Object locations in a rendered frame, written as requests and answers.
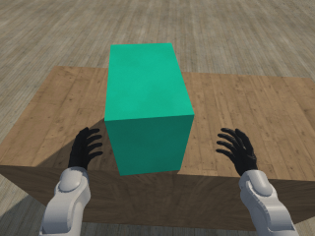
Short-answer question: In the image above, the robot right hand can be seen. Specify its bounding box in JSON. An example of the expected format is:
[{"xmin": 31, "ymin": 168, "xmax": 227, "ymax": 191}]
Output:
[{"xmin": 216, "ymin": 128, "xmax": 258, "ymax": 176}]

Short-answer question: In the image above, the carton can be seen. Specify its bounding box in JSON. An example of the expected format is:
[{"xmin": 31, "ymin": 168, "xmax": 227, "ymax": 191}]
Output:
[{"xmin": 104, "ymin": 42, "xmax": 195, "ymax": 176}]

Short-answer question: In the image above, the robot right forearm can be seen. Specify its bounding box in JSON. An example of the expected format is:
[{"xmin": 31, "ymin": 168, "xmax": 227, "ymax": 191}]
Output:
[{"xmin": 238, "ymin": 169, "xmax": 299, "ymax": 236}]

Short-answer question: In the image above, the pedestal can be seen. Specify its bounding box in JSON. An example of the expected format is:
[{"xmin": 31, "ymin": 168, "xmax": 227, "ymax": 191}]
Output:
[{"xmin": 0, "ymin": 65, "xmax": 315, "ymax": 231}]

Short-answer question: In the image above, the robot left forearm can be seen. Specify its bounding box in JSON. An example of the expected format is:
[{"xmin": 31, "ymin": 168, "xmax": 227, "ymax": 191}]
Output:
[{"xmin": 38, "ymin": 166, "xmax": 92, "ymax": 236}]

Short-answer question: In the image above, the robot left hand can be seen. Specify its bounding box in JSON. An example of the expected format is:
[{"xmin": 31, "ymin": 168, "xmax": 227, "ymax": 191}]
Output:
[{"xmin": 68, "ymin": 127, "xmax": 103, "ymax": 170}]

